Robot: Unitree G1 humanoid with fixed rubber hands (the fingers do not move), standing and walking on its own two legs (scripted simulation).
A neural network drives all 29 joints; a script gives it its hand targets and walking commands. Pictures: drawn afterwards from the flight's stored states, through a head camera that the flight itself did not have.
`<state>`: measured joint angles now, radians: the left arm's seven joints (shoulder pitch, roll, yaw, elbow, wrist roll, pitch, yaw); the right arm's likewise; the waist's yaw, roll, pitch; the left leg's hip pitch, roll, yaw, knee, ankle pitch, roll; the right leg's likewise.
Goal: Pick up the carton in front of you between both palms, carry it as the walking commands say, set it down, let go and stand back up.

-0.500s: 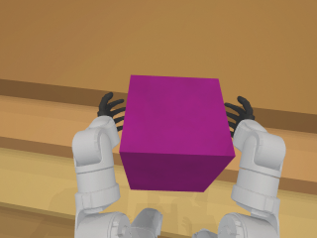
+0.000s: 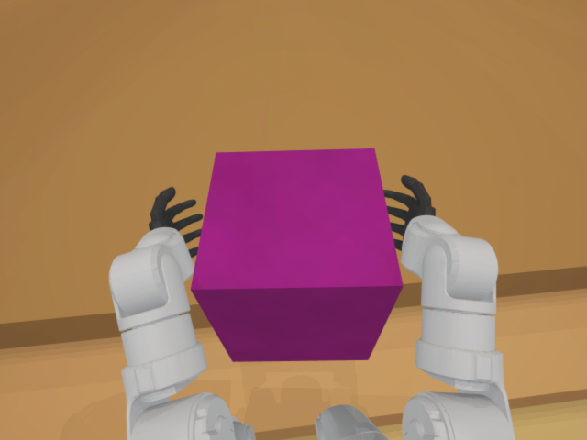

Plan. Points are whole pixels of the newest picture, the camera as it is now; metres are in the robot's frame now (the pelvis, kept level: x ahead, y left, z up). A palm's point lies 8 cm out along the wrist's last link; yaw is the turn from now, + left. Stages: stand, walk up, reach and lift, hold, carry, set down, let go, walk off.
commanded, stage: carry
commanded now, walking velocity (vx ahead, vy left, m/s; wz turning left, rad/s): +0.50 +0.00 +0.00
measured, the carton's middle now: (297, 264) +0.35 -0.03 +0.05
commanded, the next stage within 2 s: none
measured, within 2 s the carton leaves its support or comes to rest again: neither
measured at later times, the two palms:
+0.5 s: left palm (143, 39) +0.62 +0.16 +0.25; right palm (349, 19) +0.65 -0.15 +0.26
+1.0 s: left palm out of the picture +0.97 +0.13 +0.41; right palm out of the picture +0.93 -0.17 +0.40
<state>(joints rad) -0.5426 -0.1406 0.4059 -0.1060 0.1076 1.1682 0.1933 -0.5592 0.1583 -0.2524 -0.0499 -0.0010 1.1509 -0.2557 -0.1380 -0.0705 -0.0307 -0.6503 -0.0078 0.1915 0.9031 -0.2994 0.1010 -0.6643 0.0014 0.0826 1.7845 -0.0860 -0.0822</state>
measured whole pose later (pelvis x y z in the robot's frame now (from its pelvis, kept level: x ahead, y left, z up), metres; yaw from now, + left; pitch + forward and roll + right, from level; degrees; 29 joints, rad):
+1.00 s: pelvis +0.61 +0.02 +0.26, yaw +0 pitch +3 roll +4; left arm -0.56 -0.10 0.39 -0.12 0.07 1.13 0.20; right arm -0.63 0.14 -0.22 -0.05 -0.01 1.15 -0.26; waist -0.16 -0.02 -0.05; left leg -0.83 -0.04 0.19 1.10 -0.32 0.13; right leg -0.22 -0.08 0.02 1.03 -0.14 -0.04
